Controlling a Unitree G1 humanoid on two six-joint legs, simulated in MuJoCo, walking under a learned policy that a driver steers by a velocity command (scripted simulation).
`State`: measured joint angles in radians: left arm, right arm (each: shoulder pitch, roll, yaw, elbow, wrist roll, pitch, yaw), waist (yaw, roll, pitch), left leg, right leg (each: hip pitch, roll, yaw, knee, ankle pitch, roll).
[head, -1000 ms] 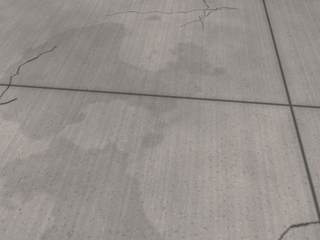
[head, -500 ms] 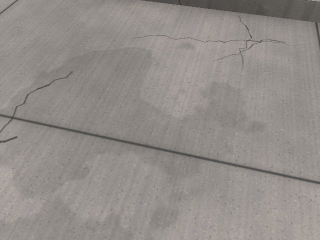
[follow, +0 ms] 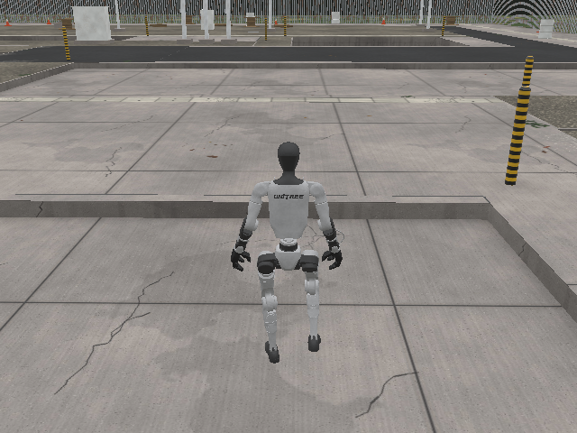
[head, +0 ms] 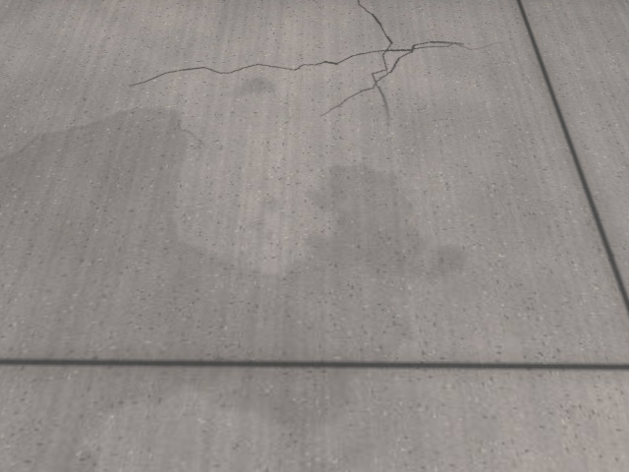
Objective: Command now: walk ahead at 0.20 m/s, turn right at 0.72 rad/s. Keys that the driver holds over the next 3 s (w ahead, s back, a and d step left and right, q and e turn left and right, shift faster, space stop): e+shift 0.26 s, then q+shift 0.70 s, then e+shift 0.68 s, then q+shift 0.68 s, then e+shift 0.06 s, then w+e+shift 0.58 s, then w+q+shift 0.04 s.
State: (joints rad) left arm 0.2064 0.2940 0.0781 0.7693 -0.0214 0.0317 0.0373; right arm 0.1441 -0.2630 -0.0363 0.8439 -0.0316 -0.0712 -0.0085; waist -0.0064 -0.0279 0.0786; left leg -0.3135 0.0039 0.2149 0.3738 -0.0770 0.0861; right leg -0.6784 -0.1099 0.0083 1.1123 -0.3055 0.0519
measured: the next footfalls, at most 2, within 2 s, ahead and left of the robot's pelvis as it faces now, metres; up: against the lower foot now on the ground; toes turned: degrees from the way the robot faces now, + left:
right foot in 0.24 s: +0.10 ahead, -0.15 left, +0.00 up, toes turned -18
left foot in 0.82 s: +0.13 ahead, +0.08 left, +0.00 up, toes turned +7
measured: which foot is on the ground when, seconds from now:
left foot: down 0.00-0.24, up 0.26-0.80, down 0.82-1.00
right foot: up 0.00-0.22, down 0.24-0.82, up 0.84-1.00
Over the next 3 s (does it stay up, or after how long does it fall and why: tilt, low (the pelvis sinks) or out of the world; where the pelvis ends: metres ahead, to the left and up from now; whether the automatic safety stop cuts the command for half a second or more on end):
stays up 0.61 -0.13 0.01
